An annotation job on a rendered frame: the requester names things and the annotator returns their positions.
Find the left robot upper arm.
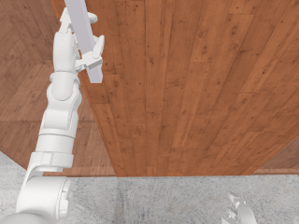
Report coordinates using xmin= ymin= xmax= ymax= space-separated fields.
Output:
xmin=0 ymin=175 xmax=74 ymax=224

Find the left robot forearm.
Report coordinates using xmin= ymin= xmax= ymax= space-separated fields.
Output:
xmin=16 ymin=71 xmax=82 ymax=213

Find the wardrobe door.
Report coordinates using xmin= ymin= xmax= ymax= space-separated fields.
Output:
xmin=50 ymin=0 xmax=299 ymax=177
xmin=259 ymin=135 xmax=299 ymax=169

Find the handle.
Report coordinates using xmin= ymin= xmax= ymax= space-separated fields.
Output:
xmin=64 ymin=0 xmax=103 ymax=83

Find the left robot hand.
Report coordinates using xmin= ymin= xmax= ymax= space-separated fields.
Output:
xmin=52 ymin=7 xmax=105 ymax=75

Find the right robot hand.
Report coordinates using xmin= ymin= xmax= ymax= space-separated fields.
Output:
xmin=221 ymin=190 xmax=257 ymax=224

